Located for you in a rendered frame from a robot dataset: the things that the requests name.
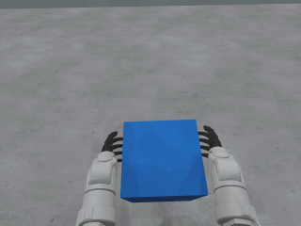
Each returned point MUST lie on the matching right robot hand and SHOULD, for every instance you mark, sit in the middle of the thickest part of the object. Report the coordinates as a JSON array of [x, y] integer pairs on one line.
[[212, 140]]

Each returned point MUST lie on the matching left robot forearm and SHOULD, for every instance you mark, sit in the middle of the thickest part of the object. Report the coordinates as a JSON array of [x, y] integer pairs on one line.
[[98, 208]]

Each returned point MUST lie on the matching right robot forearm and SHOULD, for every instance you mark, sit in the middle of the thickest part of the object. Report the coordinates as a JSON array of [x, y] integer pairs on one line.
[[231, 199]]

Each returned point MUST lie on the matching carton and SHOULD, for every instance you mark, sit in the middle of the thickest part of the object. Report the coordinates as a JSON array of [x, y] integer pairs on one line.
[[162, 162]]

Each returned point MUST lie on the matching left robot hand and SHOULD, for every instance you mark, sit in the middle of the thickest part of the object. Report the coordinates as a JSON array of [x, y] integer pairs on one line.
[[109, 147]]

